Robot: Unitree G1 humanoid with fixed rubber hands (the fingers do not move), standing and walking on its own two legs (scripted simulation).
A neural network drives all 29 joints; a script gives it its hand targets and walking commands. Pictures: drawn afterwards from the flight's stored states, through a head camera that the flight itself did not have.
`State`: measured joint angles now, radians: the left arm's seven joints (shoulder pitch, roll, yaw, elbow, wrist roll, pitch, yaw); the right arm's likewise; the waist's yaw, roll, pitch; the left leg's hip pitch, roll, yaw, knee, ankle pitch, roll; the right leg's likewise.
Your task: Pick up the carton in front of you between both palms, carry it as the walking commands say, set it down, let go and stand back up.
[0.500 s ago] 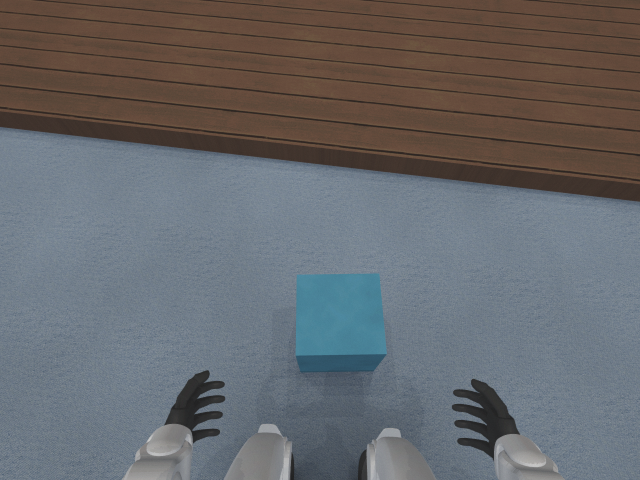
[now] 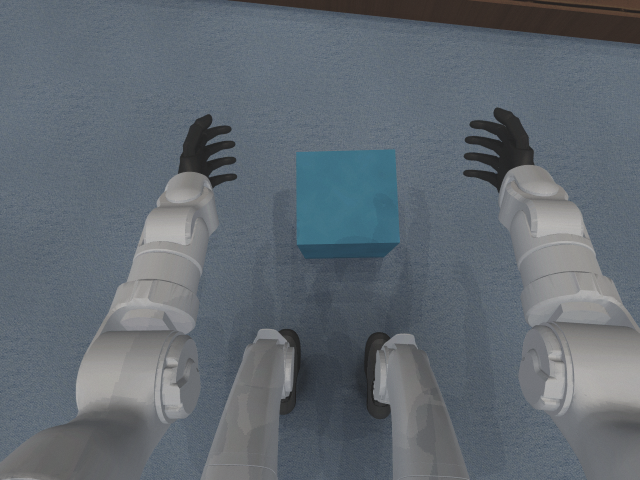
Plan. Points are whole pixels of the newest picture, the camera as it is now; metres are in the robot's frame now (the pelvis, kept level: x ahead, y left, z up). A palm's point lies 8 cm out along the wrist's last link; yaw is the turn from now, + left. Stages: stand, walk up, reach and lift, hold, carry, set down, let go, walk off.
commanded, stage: reach and lift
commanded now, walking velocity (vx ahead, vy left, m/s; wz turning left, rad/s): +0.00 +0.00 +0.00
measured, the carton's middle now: (344, 210) +0.53 -0.01 -0.53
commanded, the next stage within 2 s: none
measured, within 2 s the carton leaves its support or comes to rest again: leaves its support in 1.96 s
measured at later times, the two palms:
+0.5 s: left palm (226, 154) +0.53 +0.18 -0.19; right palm (475, 148) +0.54 -0.20 -0.19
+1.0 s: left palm (257, 200) +0.51 +0.18 -0.42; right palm (432, 197) +0.53 -0.19 -0.42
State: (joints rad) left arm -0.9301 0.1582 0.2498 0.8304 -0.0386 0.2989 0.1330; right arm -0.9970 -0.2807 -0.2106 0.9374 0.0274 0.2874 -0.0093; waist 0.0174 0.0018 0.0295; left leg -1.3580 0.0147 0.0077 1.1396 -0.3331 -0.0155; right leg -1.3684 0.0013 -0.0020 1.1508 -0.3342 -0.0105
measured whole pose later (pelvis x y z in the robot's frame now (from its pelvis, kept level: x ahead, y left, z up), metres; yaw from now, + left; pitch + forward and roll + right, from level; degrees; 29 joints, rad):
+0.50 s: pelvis +0.03 +0.00 -0.05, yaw +1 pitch +53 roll +1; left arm -1.09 0.15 0.39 0.89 0.08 0.07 0.08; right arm -1.16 -0.27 -0.38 1.01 -0.09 0.06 0.02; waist 0.01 0.00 -0.14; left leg -1.81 0.00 0.00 1.28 -0.40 -0.02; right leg -1.83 0.00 0.00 1.30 -0.40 -0.01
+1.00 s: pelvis -0.03 +0.00 -0.26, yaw +2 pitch +40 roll +2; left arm -1.45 0.31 0.14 1.11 -0.22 0.09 0.16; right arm -1.52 -0.44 -0.06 1.21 0.22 0.08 -0.07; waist 0.01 0.02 0.29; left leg -2.24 -0.01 0.01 2.07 -0.52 -0.02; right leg -2.26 0.00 0.02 2.09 -0.52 0.00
